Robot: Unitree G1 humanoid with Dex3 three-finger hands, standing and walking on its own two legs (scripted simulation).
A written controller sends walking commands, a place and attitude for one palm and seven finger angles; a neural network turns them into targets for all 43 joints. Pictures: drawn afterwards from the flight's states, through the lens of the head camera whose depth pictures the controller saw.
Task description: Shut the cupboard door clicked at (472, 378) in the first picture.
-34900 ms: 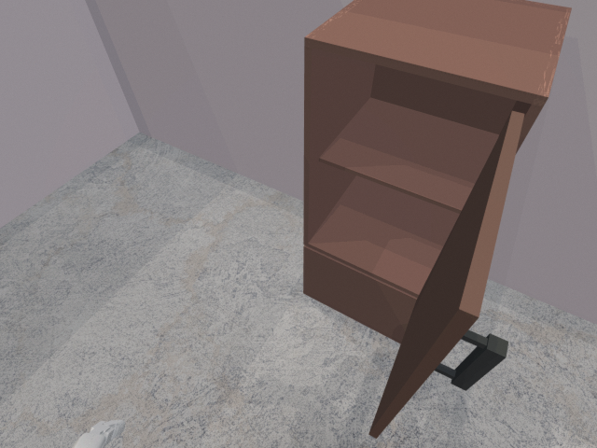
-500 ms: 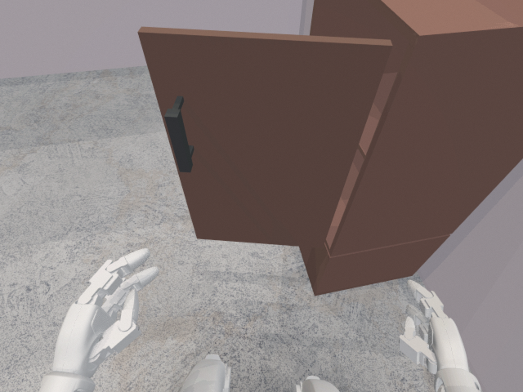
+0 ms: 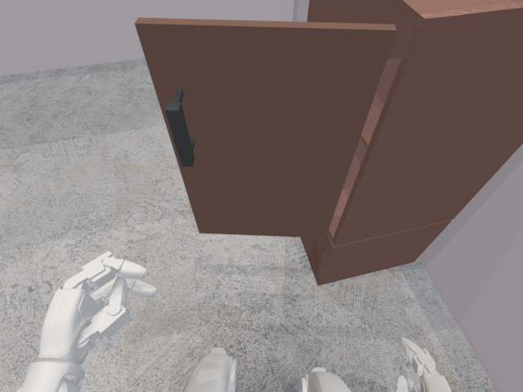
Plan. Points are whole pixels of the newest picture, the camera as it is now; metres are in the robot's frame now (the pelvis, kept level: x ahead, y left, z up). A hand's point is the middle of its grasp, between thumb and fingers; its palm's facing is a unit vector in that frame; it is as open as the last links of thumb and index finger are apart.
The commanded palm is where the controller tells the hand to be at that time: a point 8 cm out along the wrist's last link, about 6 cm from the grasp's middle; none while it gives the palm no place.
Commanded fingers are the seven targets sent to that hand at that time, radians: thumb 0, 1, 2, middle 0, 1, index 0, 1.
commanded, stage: raise the hand and make a fist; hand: left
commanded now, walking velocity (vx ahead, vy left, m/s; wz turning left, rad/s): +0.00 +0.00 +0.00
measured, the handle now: (183, 129) +0.53 +0.17 +0.09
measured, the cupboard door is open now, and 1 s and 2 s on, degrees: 74 74 74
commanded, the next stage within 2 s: bring the fist close to the handle in 1.06 s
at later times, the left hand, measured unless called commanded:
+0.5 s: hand (109, 302) +0.22 +0.20 +0.08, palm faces +0.00 -1.00 -0.04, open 3.1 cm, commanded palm +0.20 +0.26 +0.08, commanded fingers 0.00 0.90 0.90 -1.30 -1.50 -1.30 -1.50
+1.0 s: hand (126, 293) +0.23 +0.18 +0.08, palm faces -0.01 -1.00 -0.05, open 3.1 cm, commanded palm +0.21 +0.24 +0.09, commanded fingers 0.00 0.90 0.90 -1.30 -1.50 -1.30 -1.50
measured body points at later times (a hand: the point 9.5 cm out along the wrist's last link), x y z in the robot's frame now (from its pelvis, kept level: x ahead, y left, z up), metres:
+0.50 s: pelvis +0.01 +0.02 +0.01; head +0.05 +0.03 +0.46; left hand +0.22 +0.26 +0.08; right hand +0.22 -0.19 -0.04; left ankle +0.07 +0.12 -0.65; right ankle +0.01 -0.11 -0.65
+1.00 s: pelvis +0.01 +0.00 +0.02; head +0.05 -0.01 +0.47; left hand +0.23 +0.24 +0.09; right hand +0.18 -0.24 -0.06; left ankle +0.07 +0.12 -0.65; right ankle +0.01 -0.11 -0.65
